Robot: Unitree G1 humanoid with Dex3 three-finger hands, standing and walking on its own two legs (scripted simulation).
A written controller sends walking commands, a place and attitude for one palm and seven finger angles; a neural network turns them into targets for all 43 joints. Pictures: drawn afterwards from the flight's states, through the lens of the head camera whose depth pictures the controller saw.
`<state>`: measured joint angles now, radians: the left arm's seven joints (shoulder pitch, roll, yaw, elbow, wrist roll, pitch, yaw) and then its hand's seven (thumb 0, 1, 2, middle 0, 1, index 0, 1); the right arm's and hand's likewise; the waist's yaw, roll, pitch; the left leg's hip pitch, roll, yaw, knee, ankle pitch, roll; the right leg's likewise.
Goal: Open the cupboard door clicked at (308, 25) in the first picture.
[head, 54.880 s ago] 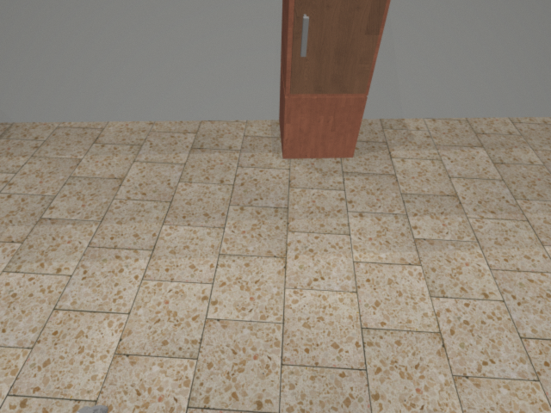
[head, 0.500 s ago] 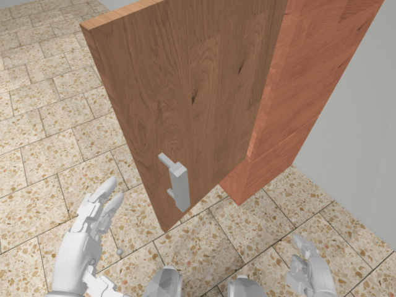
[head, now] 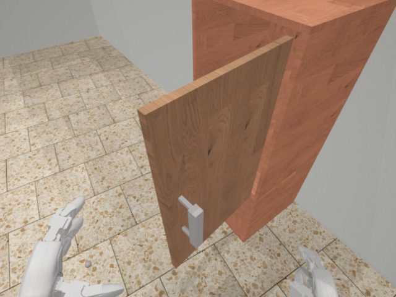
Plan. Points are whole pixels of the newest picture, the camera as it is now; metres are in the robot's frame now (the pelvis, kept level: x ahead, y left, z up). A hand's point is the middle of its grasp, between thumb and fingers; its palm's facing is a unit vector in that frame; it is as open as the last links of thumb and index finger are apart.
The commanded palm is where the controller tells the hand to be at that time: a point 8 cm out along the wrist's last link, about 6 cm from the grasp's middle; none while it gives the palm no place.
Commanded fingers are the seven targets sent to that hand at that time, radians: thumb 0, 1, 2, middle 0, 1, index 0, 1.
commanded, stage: draw the hand back to the body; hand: left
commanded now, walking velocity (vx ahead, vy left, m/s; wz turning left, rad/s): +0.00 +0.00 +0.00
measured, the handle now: (190, 222) +0.30 +0.05 -0.03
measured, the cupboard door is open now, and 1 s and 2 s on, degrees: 98 98 98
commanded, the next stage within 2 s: step back with the hand held close in 0.86 s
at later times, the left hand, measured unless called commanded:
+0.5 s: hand (25, 198) +0.20 +0.26 +0.19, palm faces +0.45 -0.80 -0.40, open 8.9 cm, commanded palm +0.15 +0.30 +0.21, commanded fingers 0.00 0.90 0.90 -0.20 -0.30 -0.20 -0.30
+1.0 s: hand (34, 199) +0.20 +0.24 +0.20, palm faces +0.45 -0.80 -0.39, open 7.5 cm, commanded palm +0.15 +0.28 +0.22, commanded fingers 0.00 0.90 0.90 -0.20 -0.30 -0.20 -0.30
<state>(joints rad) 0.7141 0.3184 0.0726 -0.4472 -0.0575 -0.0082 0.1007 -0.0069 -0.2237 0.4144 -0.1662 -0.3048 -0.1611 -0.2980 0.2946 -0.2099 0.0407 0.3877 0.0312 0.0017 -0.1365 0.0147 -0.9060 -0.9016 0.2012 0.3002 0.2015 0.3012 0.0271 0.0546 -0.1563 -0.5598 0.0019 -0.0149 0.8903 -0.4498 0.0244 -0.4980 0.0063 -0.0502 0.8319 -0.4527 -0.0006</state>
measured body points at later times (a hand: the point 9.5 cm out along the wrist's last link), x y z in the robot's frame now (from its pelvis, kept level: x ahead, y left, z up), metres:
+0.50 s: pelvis +0.02 +0.00 +0.04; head -0.01 -0.01 +0.49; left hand +0.17 +0.30 +0.22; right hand +0.21 -0.22 -0.03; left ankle +0.00 +0.10 -0.70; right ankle -0.02 -0.12 -0.70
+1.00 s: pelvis +0.01 -0.02 +0.04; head -0.02 -0.04 +0.49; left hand +0.17 +0.28 +0.22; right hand +0.19 -0.24 -0.04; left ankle +0.00 +0.10 -0.70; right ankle -0.02 -0.12 -0.70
